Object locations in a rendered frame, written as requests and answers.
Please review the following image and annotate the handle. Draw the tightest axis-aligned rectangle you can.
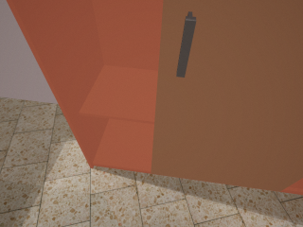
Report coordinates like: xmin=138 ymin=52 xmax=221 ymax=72
xmin=176 ymin=11 xmax=197 ymax=78

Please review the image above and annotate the wardrobe door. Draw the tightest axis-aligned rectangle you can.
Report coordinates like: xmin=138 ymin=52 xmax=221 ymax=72
xmin=151 ymin=0 xmax=303 ymax=192
xmin=288 ymin=178 xmax=303 ymax=189

